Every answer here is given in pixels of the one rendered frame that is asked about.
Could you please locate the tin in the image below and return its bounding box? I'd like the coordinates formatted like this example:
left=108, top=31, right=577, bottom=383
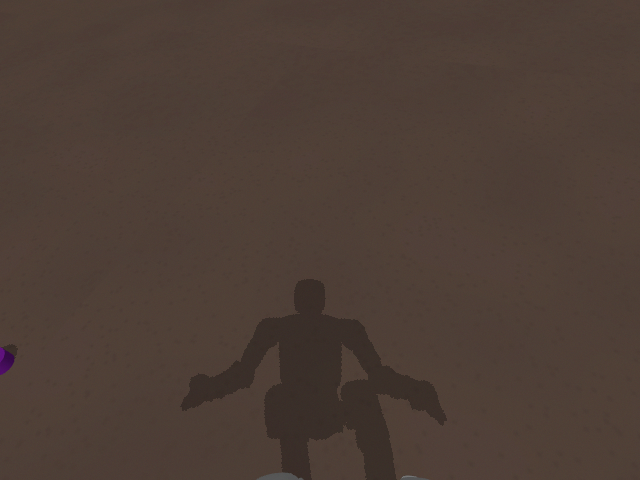
left=0, top=347, right=14, bottom=375

